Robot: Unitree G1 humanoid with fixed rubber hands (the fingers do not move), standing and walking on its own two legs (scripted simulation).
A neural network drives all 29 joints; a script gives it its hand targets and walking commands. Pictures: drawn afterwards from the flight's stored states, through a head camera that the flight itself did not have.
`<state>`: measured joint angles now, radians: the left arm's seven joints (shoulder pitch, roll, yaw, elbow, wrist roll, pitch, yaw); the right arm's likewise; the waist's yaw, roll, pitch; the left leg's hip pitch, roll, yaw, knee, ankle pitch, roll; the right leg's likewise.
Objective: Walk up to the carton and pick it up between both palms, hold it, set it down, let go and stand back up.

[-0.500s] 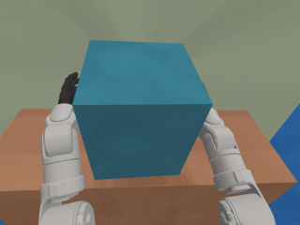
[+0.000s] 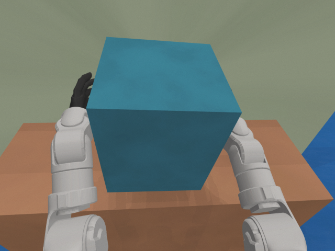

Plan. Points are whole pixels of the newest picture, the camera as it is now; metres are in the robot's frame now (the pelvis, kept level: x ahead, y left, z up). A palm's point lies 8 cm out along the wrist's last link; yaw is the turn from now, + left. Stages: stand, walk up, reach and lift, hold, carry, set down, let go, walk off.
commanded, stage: hold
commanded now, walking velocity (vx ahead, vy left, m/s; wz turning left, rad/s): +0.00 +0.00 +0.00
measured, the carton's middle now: (157, 120) +0.38 +0.00 +0.15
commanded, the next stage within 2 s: none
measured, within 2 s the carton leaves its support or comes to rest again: neither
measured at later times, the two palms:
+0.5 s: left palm (71, 117) +0.35 +0.18 +0.19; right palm (220, 118) +0.35 -0.15 +0.17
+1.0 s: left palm (74, 123) +0.35 +0.18 +0.18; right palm (221, 119) +0.35 -0.16 +0.17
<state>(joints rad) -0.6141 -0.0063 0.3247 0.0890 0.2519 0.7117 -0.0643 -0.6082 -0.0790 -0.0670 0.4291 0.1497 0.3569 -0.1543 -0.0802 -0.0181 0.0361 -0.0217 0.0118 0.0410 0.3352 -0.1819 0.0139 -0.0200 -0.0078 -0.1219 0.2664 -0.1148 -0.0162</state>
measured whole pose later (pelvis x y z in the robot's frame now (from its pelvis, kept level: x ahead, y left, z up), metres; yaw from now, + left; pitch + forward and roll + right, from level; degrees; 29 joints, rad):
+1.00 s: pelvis +0.00 -0.01 +0.00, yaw +1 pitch -9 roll -1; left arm -0.50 0.00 0.32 -0.03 0.24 0.75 -0.08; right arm -0.56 -0.04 -0.04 0.39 0.16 0.37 -0.16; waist -0.08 -0.06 0.06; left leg 0.00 0.02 0.02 0.34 -0.19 0.00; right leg 0.01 0.00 -0.14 0.26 -0.12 -0.03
